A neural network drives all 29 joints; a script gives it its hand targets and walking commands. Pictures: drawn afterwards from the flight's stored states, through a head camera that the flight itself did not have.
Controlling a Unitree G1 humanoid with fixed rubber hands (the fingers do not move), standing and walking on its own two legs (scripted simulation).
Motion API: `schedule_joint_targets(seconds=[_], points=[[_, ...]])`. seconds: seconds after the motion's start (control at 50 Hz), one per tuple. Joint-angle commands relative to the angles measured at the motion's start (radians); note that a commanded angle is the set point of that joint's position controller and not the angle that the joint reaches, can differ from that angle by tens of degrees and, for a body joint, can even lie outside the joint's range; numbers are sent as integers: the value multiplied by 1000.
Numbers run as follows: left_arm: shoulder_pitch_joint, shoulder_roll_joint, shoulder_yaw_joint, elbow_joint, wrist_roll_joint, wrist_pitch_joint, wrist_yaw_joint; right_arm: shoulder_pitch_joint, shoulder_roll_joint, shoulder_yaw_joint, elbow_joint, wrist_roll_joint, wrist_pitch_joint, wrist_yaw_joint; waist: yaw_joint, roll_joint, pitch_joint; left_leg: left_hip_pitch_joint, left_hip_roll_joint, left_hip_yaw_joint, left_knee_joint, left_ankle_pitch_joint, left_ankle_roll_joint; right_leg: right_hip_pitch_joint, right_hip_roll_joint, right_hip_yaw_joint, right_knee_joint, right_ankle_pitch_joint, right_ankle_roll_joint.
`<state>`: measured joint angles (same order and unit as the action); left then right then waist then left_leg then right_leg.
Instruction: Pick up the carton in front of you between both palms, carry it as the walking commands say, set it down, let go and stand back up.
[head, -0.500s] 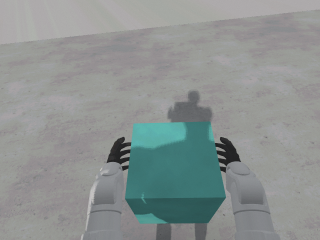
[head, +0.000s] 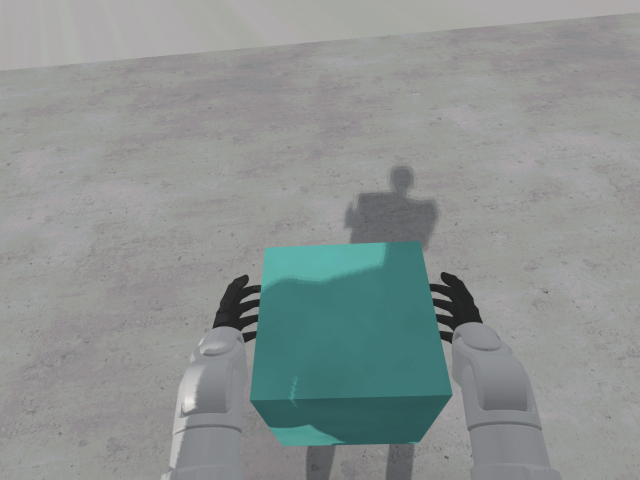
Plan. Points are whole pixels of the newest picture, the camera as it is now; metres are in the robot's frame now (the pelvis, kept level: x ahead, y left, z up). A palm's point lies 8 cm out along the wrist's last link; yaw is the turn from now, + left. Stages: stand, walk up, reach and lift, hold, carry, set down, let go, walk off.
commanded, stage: carry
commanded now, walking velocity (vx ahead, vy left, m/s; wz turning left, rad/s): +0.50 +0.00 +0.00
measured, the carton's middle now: (346, 351) +0.30 +0.01 -0.05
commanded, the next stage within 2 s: none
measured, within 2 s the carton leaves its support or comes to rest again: neither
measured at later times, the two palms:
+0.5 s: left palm (256, 202) +0.53 +0.16 +0.02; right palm (434, 211) +0.52 -0.14 +0.02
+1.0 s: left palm (249, 157) +0.64 +0.18 +0.04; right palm (411, 160) +0.63 -0.11 +0.04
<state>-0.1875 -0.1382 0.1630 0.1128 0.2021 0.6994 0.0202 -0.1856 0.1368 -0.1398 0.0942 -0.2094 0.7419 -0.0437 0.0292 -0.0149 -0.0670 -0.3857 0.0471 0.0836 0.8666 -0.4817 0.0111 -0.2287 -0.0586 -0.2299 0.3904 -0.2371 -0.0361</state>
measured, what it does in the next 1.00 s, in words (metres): walks ahead: left foot, then right foot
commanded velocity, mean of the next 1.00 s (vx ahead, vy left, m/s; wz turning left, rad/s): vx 0.07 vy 0.00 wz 0.00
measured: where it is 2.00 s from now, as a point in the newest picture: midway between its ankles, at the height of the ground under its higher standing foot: (327, 454)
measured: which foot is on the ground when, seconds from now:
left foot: up 0.00-0.18, down 0.20-0.98, up 1.00-1.00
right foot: down 0.00-0.22, up 0.24-0.48, down 0.50-1.00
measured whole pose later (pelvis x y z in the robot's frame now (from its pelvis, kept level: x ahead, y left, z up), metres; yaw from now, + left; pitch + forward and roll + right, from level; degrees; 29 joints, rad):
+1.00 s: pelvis +0.35 +0.04 +0.01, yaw -2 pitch +5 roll -1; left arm -0.16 -0.13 0.12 0.04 0.20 0.72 0.04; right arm -0.15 0.13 -0.13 0.05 -0.19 0.72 -0.04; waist 0.02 -0.01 -0.06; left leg -0.17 0.07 0.13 0.64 -0.29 -0.05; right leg -0.21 -0.04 -0.20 0.42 -0.18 -0.04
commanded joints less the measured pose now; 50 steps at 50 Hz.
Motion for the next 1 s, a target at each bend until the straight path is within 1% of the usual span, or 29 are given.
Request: schedule_joint_targets(seconds=[0.0, 0.04, 0.1, 0.14, 0.16, 0.18, 0.2, 0.22, 0.24, 0.26, 0.32, 0.34, 0.38, 0.4, 0.44, 0.48, 0.52, 0.58, 0.6, 0.68, 0.7, 0.74, 0.78, 0.84, 0.88, 0.9, 0.94, 0.96, 0.98], points=[[-482, -842, -663, -118, -274, -30, -215, -453, 887, 581, -116, 238, -72, 207, -8, -71, -200, -148, 32, 32, -201, 189, -8, 262, -258, 262, -263, -60, -98], [-368, -855, -658, -111, -272, -15, -208, -541, 873, 671, -275, 304, -75, 202, -7, -146, -217, -86, 24, 55, -306, 258, -16, 260, -238, 211, -233, 26, -94], [-334, -787, -595, -72, -223, 1, -195, -368, 797, 576, -95, 234, -42, 200, -16, -147, -213, 33, -12, 143, -489, 339, -24, 270, -186, 100, -101, 123, -46], [-319, -749, -522, -19, -167, 4, -193, -382, 791, 532, -85, 216, -43, 201, -32, -69, -256, 300, -11, 139, -478, 287, 7, 109, -145, 36, 80, 128, -6], [-341, -771, -534, -35, -176, 4, -191, -411, 785, 533, -69, 225, -47, 205, -57, 88, -253, 429, 125, -41, -515, 235, 51, -60, -71, -15, 265, 98, 47], [-385, -771, -541, -87, -187, 3, -190, -420, 790, 544, -69, 245, -49, 206, -61, 366, -258, 550, 320, -408, -635, 323, 134, -292, 30, -3, 492, -169, 101], [-440, -793, -579, -86, -215, 8, -192, -384, 811, 513, -45, 237, -51, 208, -67, 342, -228, 640, 389, -470, -597, 699, 220, -422, 46, 84, 621, -355, 86], [-419, -809, -595, -62, -218, -3, -196, -362, 843, 521, -36, 239, -57, 215, -62, 231, -244, 638, 394, -400, -540, 968, 228, -456, 7, 157, 655, -364, 58], [-366, -833, -570, -48, -205, -19, -201, -390, 863, 540, -69, 240, -71, 219, -55, 126, -279, 626, 374, -302, -523, 1045, 189, -446, -32, 165, 626, -332, 49], [-387, -846, -582, -71, -208, -33, -202, -404, 883, 546, -84, 254, -91, 225, -54, 119, -313, 639, 352, -230, -518, 1063, 149, -422, -39, 171, 545, -293, 46], [-311, -897, -581, -1, -204, -56, -206, -447, 895, 613, -93, 281, -119, 230, -43, 201, -306, 482, 228, -42, -548, 926, 69, -213, 21, 107, 255, -149, 52], [-346, -895, -601, -73, -204, -72, -204, -449, 914, 641, -130, 285, -127, 232, -47, 212, -316, 469, 220, -6, -522, 907, 71, -164, 33, 100, 182, -101, 64], [-351, -873, -602, -70, -216, -59, -209, -438, 903, 628, -129, 279, -122, 232, -42, 187, -287, 398, 193, 57, -494, 750, 58, -65, 44, 17, 67, 81, 56], [-358, -880, -615, -96, -246, -62, -212, -455, 912, 665, -154, 297, -116, 229, -38, 94, -287, 368, 180, 74, -455, 675, 34, 24, 31, 18, -35, 233, 51], [-369, -868, -610, -108, -238, -36, -216, -440, 888, 649, -130, 270, -89, 228, -36, 43, -308, 206, 132, 100, -396, 433, -21, 197, -119, 154, -5, 488, 16], [-394, -847, -622, -119, -250, -14, -215, -440, 874, 657, -151, 274, -68, 219, -42, -89, -365, 172, 80, 43, -353, 154, -51, 272, -234, 293, 9, 789, -37], [-391, -835, -604, -123, -250, -2, -214, -434, 856, 656, -173, 276, -39, 213, -29, -164, -361, 153, 55, 40, -387, 152, -55, 314, -260, 302, 32, 838, -88], [-288, -827, -564, -24, -216, 1, -219, -356, 840, 617, -114, 251, -34, 210, -33, -73, -396, 186, 56, 43, -393, 336, -62, 341, -179, 220, 81, 995, -50], [-281, -811, -525, 6, -192, -1, -217, -404, 850, 618, -111, 243, -42, 215, -28, -101, -372, 178, 63, 54, -359, 394, -68, 329, -172, 194, 101, 1065, -41], [-350, -843, -564, -37, -210, -14, -212, -393, 881, 581, -81, 237, -54, 212, -26, -160, -351, 49, 5, 75, -407, 196, -73, 481, -162, 177, 168, 1342, -74], [-344, -881, -597, -78, -234, -20, -211, -400, 890, 615, -120, 261, -57, 215, -21, -120, -365, 63, 3, 77, -449, 203, -84, 475, -154, 174, 163, 1269, -70], [-324, -869, -594, -87, -219, -14, -204, -414, 883, 613, -122, 275, -54, 223, -22, -60, -362, 208, 18, 66, -553, 457, -62, 358, -133, 157, 174, 1096, -50], [-362, -860, -648, -144, -238, -7, -192, -386, 865, 601, -122, 259, -61, 225, -22, 123, -361, 420, 98, 22, -453, 994, -55, 141, -73, 103, 192, 714, -13], [-362, -853, -658, -158, -244, -11, -192, -379, 866, 594, -120, 262, -61, 224, -26, 213, -319, 587, 119, 71, -299, 1459, -46, -24, 29, 0, 75, 365, 22], [-380, -821, -665, -155, -244, -9, -195, -356, 839, 584, -108, 241, -62, 216, -19, 161, -298, 373, 99, 69, -217, 1302, -41, 166, 21, 23, 31, 561, 24], [-371, -810, -661, -156, -243, -7, -193, -395, 844, 606, -138, 269, -61, 213, 5, 44, -337, 206, 63, 73, -145, 1011, -56, 363, -48, 116, 41, 863, -14], [-397, -839, -687, -179, -271, -14, -195, -424, 878, 655, -187, 289, -74, 215, 24, -204, -324, -253, -48, 68, -195, -35, -65, 755, -190, 234, 145, 1438, -131], [-348, -842, -683, -150, -261, -2, -194, -428, 862, 659, -209, 289, -70, 216, 28, -158, -315, -181, -19, 18, -253, -80, -40, 666, -223, 262, 115, 1329, -154], [-351, -842, -674, -173, -270, 2, -194, -437, 837, 651, -222, 301, -64, 216, 9, -128, -293, -96, -14, 0, -386, -35, -34, 554, -180, 207, 110, 1160, -135]])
